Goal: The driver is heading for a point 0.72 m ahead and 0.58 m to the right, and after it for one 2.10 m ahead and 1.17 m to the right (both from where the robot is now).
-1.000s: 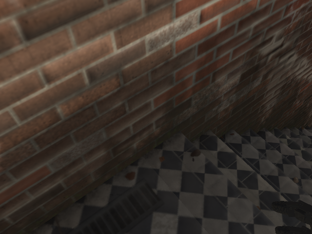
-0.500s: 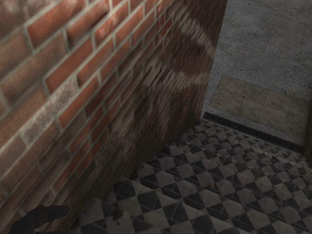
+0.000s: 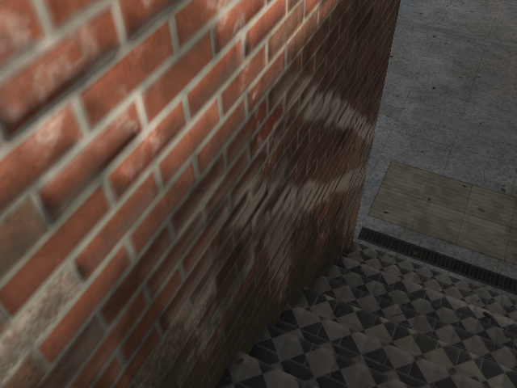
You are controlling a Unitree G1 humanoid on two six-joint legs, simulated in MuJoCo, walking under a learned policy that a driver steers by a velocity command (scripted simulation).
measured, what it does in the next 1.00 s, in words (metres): goes down, turning right: left foot, then right foot 0.21 m lower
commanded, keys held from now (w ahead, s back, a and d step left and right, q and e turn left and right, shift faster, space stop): w+e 1.00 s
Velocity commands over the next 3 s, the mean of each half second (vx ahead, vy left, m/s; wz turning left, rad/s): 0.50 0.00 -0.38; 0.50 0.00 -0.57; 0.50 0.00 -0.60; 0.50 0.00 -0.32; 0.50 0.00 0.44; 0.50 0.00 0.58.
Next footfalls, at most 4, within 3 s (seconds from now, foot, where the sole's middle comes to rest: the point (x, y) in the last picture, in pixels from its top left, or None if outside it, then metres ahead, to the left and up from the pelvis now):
0.24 left None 0.24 0.18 -0.78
0.68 right None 0.31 -0.16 -0.98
1.06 left None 0.57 -0.04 -1.19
1.54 right None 0.65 -0.45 -1.39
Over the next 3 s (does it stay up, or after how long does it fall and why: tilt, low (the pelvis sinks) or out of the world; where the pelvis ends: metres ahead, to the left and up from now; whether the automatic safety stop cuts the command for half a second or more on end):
stays up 1.22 -0.72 -1.19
